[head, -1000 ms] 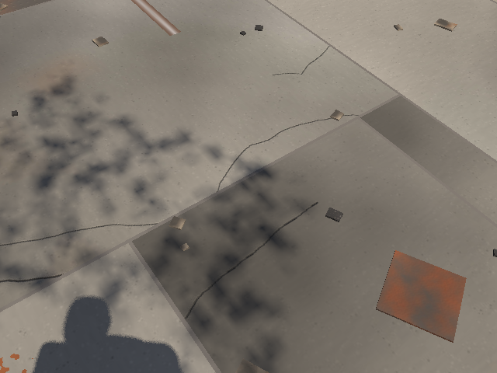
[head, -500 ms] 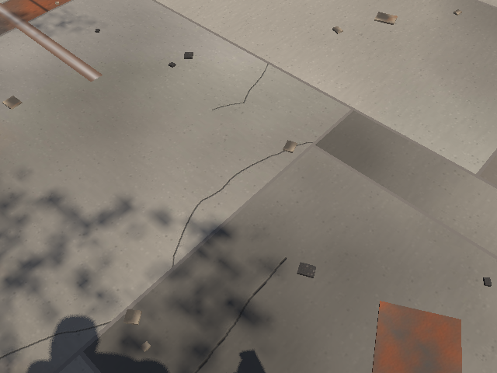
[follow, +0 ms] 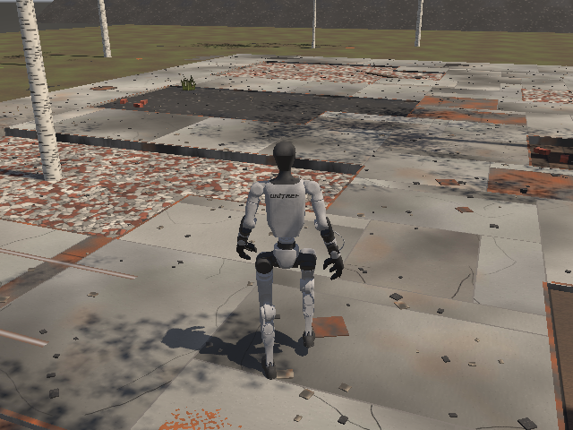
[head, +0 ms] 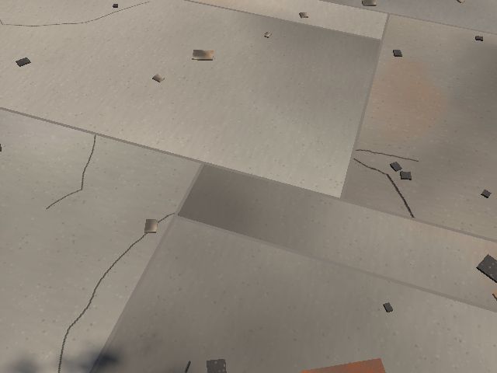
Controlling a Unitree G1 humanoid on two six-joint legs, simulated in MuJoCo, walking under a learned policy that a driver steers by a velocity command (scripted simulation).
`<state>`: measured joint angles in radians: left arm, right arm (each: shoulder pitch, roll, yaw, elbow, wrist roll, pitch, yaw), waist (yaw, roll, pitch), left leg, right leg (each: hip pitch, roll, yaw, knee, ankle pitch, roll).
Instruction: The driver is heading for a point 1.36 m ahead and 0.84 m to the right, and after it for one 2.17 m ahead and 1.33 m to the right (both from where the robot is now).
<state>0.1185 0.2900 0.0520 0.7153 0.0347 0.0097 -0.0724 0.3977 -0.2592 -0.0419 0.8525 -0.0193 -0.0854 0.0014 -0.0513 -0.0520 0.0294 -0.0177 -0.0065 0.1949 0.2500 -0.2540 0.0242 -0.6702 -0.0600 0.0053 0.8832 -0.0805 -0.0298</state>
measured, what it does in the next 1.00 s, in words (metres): walks ahead, turning right: right foot, then left foot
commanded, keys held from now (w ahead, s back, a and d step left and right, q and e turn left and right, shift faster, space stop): w+e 0.68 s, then w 0.32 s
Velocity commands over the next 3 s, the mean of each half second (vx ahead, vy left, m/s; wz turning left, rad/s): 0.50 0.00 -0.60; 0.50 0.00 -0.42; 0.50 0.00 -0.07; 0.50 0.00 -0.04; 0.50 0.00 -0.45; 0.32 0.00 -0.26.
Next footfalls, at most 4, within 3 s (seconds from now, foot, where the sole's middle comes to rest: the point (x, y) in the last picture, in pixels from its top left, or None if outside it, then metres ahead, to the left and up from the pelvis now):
0.16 right None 0.24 -0.11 -0.78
0.70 left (254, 332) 0.59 -0.04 -0.78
1.18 right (358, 297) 0.68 -0.35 -0.78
1.70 left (333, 201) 1.03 -0.33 -0.78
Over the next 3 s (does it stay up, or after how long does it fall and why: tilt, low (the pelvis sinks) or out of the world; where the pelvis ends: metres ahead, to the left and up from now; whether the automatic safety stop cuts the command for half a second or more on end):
stays up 1.36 -0.71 -0.01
